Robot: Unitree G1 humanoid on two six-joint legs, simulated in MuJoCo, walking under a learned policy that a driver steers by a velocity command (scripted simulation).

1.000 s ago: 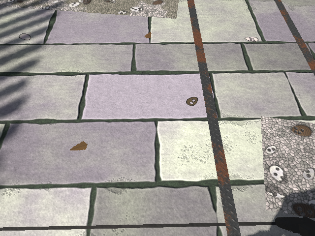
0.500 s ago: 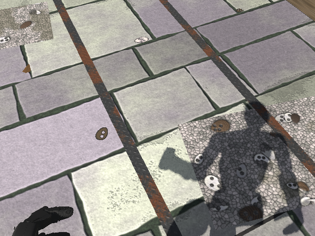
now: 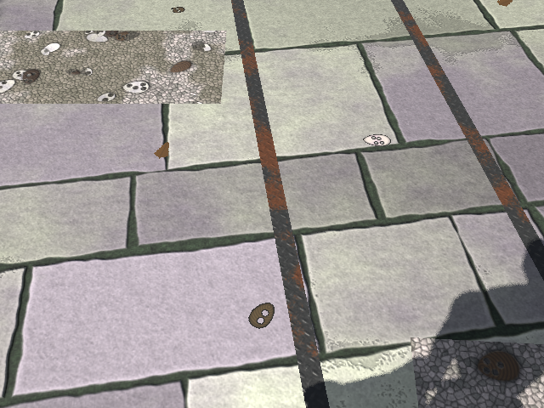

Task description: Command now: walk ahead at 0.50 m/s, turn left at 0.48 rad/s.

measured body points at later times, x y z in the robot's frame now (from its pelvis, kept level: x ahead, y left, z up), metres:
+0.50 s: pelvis +0.27 +0.00 +0.01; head +0.30 +0.00 +0.45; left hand +0.41 +0.28 -0.08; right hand +0.41 -0.26 -0.11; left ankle +0.14 +0.09 -0.70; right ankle +0.41 -0.08 -0.72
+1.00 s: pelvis +0.34 +0.03 +0.01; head +0.35 +0.04 +0.46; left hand +0.41 +0.30 -0.11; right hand +0.47 -0.20 -0.12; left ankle +0.28 +0.15 -0.72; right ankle +0.41 -0.08 -0.72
